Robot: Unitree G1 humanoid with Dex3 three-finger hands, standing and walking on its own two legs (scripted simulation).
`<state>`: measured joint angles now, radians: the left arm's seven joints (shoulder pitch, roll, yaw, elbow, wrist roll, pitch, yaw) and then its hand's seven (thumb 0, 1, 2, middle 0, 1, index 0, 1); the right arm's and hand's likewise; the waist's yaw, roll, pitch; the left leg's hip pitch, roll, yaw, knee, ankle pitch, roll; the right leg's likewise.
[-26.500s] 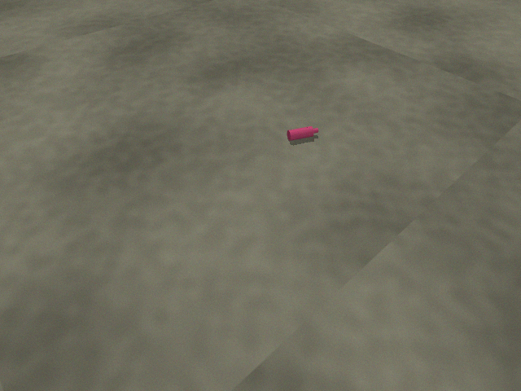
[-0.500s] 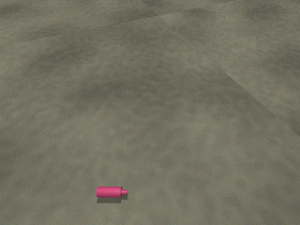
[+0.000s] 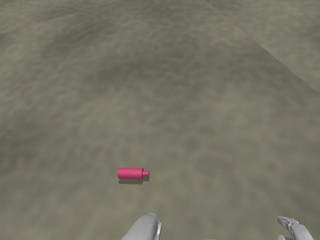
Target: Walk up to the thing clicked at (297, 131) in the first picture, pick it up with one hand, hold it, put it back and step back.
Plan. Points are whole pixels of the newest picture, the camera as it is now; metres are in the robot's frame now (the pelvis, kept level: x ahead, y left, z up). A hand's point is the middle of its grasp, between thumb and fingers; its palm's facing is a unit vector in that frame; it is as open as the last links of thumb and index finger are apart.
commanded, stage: walk up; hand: left
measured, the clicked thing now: (133, 173) +0.55 +0.26 -0.72
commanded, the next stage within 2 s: none
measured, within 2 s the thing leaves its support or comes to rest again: neither
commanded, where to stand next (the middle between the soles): +0.13 +0.04 m, yaw -1 degrees
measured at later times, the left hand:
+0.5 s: hand out of the picture +0.10 +0.29 -0.13, palm faces +0.02 -0.93 -0.38, open 7.4 cm
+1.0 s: hand out of the picture +0.09 +0.33 -0.14, palm faces +0.06 -0.90 -0.42, open 7.3 cm
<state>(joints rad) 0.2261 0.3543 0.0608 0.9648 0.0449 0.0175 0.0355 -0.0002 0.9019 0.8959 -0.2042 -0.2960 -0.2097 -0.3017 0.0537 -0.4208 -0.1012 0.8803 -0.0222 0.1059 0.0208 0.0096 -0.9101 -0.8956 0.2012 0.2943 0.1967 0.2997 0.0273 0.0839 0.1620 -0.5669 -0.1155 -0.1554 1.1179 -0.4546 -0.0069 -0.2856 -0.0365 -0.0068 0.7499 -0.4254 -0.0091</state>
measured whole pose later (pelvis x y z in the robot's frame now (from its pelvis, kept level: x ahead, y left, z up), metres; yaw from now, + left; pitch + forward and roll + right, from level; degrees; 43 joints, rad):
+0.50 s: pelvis +0.03 +0.01 +0.01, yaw +2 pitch -4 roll +1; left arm 0.24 0.42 0.06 0.89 0.00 -0.01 -0.02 0.00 0.90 0.90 -0.20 -0.30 -0.21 -0.30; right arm 0.29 -0.41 -0.05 0.88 -0.01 -0.02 0.00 0.01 -0.90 -0.90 0.21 0.30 0.20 0.30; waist -0.02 -0.04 0.13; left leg -0.10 0.02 0.00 0.59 -0.40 -0.03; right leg -0.43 -0.06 0.02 0.71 -0.24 -0.01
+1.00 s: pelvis -0.01 +0.04 +0.00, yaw +4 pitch -3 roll -2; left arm 0.15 0.41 0.08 0.92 0.00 0.04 0.03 0.00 0.90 0.90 -0.20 -0.30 -0.21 -0.30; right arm 0.28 -0.39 -0.06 0.94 -0.05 0.06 0.02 0.01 -0.91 -0.89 0.21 0.30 0.20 0.30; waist -0.05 0.01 0.10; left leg -0.29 0.00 0.00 0.75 -0.41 0.04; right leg -0.57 0.05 0.12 1.03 -0.45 -0.02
